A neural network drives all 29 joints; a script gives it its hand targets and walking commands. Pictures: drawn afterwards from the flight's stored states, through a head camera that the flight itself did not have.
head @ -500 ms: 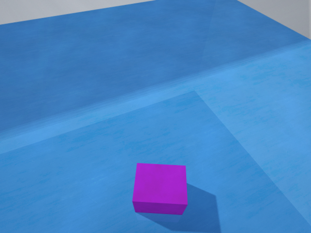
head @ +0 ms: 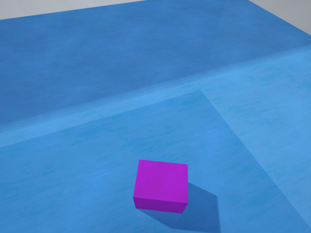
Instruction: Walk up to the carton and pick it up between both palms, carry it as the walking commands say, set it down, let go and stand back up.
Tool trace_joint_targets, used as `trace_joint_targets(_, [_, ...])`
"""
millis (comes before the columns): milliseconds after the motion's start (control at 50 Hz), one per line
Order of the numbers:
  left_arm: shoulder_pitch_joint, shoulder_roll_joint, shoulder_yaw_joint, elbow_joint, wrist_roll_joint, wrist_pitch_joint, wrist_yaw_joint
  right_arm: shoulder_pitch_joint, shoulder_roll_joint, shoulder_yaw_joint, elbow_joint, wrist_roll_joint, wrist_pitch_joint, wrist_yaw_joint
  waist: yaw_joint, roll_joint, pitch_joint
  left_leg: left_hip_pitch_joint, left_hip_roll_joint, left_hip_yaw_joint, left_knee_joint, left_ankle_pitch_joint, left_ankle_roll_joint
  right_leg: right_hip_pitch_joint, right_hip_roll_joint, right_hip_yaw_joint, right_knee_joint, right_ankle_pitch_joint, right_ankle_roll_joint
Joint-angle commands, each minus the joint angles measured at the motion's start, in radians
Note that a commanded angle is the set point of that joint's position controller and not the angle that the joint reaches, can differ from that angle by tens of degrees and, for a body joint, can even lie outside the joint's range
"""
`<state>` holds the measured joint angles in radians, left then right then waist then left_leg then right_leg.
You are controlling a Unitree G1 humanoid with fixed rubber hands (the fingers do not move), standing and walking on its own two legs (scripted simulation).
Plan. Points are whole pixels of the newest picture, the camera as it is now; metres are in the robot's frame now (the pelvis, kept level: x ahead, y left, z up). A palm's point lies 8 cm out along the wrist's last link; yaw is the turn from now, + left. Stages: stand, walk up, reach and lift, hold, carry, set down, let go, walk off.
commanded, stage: walk up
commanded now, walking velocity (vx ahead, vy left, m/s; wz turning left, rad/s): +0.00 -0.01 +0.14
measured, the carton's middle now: (161, 186) +0.44 -0.03 -0.65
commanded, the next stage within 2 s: none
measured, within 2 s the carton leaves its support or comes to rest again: neither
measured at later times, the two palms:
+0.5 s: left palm out of the picture +0.04 +0.25 -0.14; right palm out of the picture -0.02 -0.23 -0.11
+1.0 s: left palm out of the picture +0.08 +0.16 -0.14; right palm out of the picture +0.07 -0.28 -0.13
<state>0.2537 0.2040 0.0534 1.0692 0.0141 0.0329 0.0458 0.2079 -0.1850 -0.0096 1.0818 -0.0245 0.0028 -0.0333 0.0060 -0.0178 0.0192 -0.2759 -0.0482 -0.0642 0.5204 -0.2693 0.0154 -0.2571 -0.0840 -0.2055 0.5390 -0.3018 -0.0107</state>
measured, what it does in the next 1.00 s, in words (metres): steps on the spot: right foot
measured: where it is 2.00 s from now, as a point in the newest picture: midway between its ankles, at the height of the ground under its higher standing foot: outside the picture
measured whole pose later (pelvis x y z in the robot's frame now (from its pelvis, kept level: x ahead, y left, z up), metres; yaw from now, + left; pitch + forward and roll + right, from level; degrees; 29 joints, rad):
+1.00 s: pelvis +0.06 -0.06 +0.01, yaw +1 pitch -1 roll +0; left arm 0.23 0.16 0.02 1.09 0.01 0.00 0.02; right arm 0.26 -0.15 0.01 1.11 -0.01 -0.01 -0.03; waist -0.01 -0.01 0.04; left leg -0.14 0.04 0.06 0.40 -0.24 -0.01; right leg -0.16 -0.04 -0.08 0.39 -0.21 0.02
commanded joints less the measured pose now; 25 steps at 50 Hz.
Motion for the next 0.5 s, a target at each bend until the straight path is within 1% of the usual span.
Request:
trace_joint_targets(0, [0.089,0.076,0.012,-0.029,0.001,-0.012,0.002,-0.002,-0.130,-0.023,-0.041,0.001,-0.004,-0.003,0.022,0.077,-0.022,-0.174,0.157,-0.118,-0.112,0.252,0.065,0.167,-0.074,0.121,-0.056,0.055,-0.036])
trace_joint_targets(20, [0.108,0.098,0.016,-0.024,0.004,-0.015,0.004,-0.018,-0.116,-0.020,-0.046,0.000,-0.001,-0.001,0.031,0.025,-0.013,-0.205,0.112,-0.056,-0.048,0.215,0.038,0.188,-0.132,0.169,-0.108,0.088,-0.062])
trace_joint_targets(40, [0.130,0.126,0.023,-0.017,0.009,-0.018,0.007,-0.019,-0.099,-0.016,-0.049,0.002,0.003,0.000,0.035,-0.057,-0.013,-0.223,0.069,0.007,0.054,0.152,0.008,0.197,-0.213,0.229,-0.171,0.127,-0.099])
trace_joint_targets(60, [0.128,0.143,0.026,-0.019,0.015,-0.020,0.009,-0.009,-0.089,-0.016,-0.049,0.003,0.010,0.001,0.035,-0.139,-0.017,-0.221,0.040,0.047,0.222,-0.038,-0.017,0.168,-0.303,0.292,-0.226,0.202,-0.151])
trace_joint_targets(80, [0.119,0.138,0.024,-0.027,0.021,-0.024,0.011,-0.001,-0.090,-0.019,-0.047,-0.001,0.017,0.002,0.036,-0.148,-0.017,-0.234,0.049,0.063,0.400,-0.200,-0.029,0.136,-0.352,0.328,-0.244,0.255,-0.196])
trace_joint_targets(100, [0.104,0.118,0.017,-0.036,0.022,-0.028,0.010,0.007,-0.077,-0.020,-0.045,-0.003,0.019,0.004,0.023,-0.099,-0.011,-0.221,0.075,0.064,0.473,-0.232,-0.031,0.098,-0.350,0.312,-0.255,0.275,-0.208])
trace_joint_targets(120, [0.070,0.098,0.011,-0.047,0.019,-0.031,0.007,0.025,-0.060,-0.016,-0.041,-0.005,0.017,0.008,0.003,-0.068,-0.007,-0.177,0.087,0.063,0.456,-0.217,-0.024,0.063,-0.307,0.267,-0.252,0.283,-0.193])
trace_joint_targets(140, [0.038,0.103,0.004,-0.049,0.015,-0.036,0.002,0.046,-0.057,-0.005,-0.037,-0.002,0.013,0.011,-0.012,-0.084,-0.005,-0.139,0.100,0.063,0.361,-0.198,-0.018,0.047,-0.259,0.231,-0.251,0.241,-0.161])
trace_joint_targets(160, [0.020,0.111,0.004,-0.052,0.015,-0.037,-0.002,0.055,-0.063,0.002,-0.035,-0.001,0.012,0.016,-0.021,-0.106,0.005,-0.112,0.099,0.076,0.264,-0.183,-0.015,0.056,-0.221,0.194,-0.242,0.205,-0.135])
trace_joint_targets(180, [0.032,0.115,0.004,-0.048,0.017,-0.036,-0.006,0.051,-0.067,0.009,-0.034,-0.001,0.010,0.018,-0.011,-0.119,0.012,-0.077,0.088,0.101,0.187,-0.169,-0.015,0.058,-0.197,0.182,-0.232,0.182,-0.127])
trace_joint_targets(200, [0.045,0.115,0.002,-0.042,0.018,-0.034,-0.010,0.061,-0.068,0.010,-0.028,0.000,0.006,0.016,-0.016,-0.111,0.017,-0.031,0.076,0.127,0.099,-0.112,-0.015,0.054,-0.181,0.169,-0.212,0.182,-0.115])
trace_joint_targets(220, [0.051,0.119,0.001,-0.035,0.018,-0.031,-0.014,0.085,-0.070,0.011,-0.017,0.001,0.000,0.012,-0.029,-0.092,0.020,0.025,0.076,0.140,-0.024,0.005,-0.016,0.043,-0.168,0.155,-0.190,0.172,-0.090])
trace_joint_targets(240, [0.054,0.101,0.000,-0.022,0.015,-0.027,-0.018,0.109,-0.077,0.011,-0.003,0.001,-0.008,0.007,-0.037,-0.063,0.029,0.064,0.092,0.117,-0.132,0.087,-0.012,0.035,-0.142,0.131,-0.159,0.152,-0.056])
trace_joint_targets(260, [0.066,0.060,-0.005,-0.012,0.010,-0.027,-0.020,0.133,-0.105,0.002,0.006,-0.001,-0.020,0.003,-0.030,0.026,0.019,0.132,0.180,0.017,-0.188,0.192,-0.004,-0.008,-0.097,0.074,-0.081,0.107,-0.021])
trace_joint_targets(280, [0.077,0.031,-0.010,-0.022,-0.001,-0.023,-0.020,0.132,-0.163,-0.013,0.005,0.005,-0.024,-0.003,-0.021,0.183,0.031,0.096,0.269,-0.117,-0.226,0.270,0.049,-0.032,-0.005,0.038,-0.047,-0.006,0.015])
trace_joint_targets(300, [0.073,0.025,-0.012,-0.017,-0.004,-0.017,-0.019,0.128,-0.165,-0.016,0.007,0.004,-0.024,-0.007,-0.020,0.207,0.035,0.103,0.310,-0.186,-0.255,0.286,0.090,-0.031,0.020,0.048,-0.013,-0.064,0.028])
trace_joint_targets(320, [0.071,0.028,-0.010,-0.015,-0.003,-0.014,-0.017,0.127,-0.159,-0.018,0.001,0.002,-0.029,-0.010,-0.023,0.182,0.030,0.134,0.352,-0.231,-0.270,0.311,0.110,-0.062,0.032,0.056,0.032,-0.093,0.034])
trace_joint_targets(340, [0.066,0.040,-0.006,-0.011,0.000,-0.006,-0.015,0.141,-0.170,-0.028,-0.001,-0.002,-0.032,-0.016,-0.039,0.163,0.018,0.190,0.395,-0.271,-0.276,0.314,0.134,-0.132,0.036,0.081,0.123,-0.151,0.036])
trace_joint_targets(360, [0.033,0.076,0.008,-0.029,0.008,0.004,-0.020,0.204,-0.199,-0.046,0.008,-0.002,-0.031,-0.021,-0.071,0.128,-0.010,0.245,0.443,-0.327,-0.275,0.093,0.167,-0.232,0.032,0.131,0.297,-0.226,0.026])
trace_joint_targets(380, [-0.013,0.101,0.022,-0.040,0.022,0.008,-0.037,0.242,-0.219,-0.056,0.015,-0.001,-0.027,-0.032,-0.080,0.068,-0.001,0.236,0.456,-0.348,-0.292,-0.143,0.157,-0.309,0.009,0.195,0.415,-0.193,0.016])
trace_joint_targets(400, [-0.022,0.071,0.014,-0.045,0.020,0.004,-0.043,0.208,-0.190,-0.046,0.009,-0.001,-0.029,-0.034,-0.069,0.094,0.037,0.190,0.426,-0.296,-0.320,-0.204,0.135,-0.337,-0.008,0.227,0.418,-0.135,0.019])
trace_joint_targets(420, [-0.027,0.063,0.008,-0.054,0.020,-0.004,-0.052,0.202,-0.172,-0.042,0.009,-0.003,-0.033,-0.030,-0.064,0.132,0.063,0.164,0.393,-0.266,-0.347,-0.292,0.119,-0.351,-0.013,0.236,0.405,-0.087,0.019])
trace_joint_targets(440, [-0.027,0.051,0.004,-0.056,0.019,-0.010,-0.053,0.183,-0.146,-0.033,0.008,-0.006,-0.039,-0.026,-0.056,0.153,0.090,0.130,0.368,-0.223,-0.353,-0.235,0.107,-0.336,-0.011,0.232,0.375,-0.058,0.030])
trace_joint_targets(460, [-0.011,0.035,0.003,-0.049,0.015,-0.009,-0.044,0.163,-0.126,-0.023,0.006,-0.010,-0.046,-0.026,-0.042,0.145,0.099,0.105,0.357,-0.175,-0.320,0.016,0.104,-0.287,0.004,0.220,0.342,-0.057,0.048])
trace_joint_targets(480, [-0.001,0.046,0.014,-0.053,0.005,-0.001,-0.036,0.164,-0.145,-0.029,0.007,-0.010,-0.049,-0.029,-0.030,0.153,0.096,0.112,0.370,-0.136,-0.251,0.401,0.119,-0.250,0.021,0.207,0.332,-0.086,0.065])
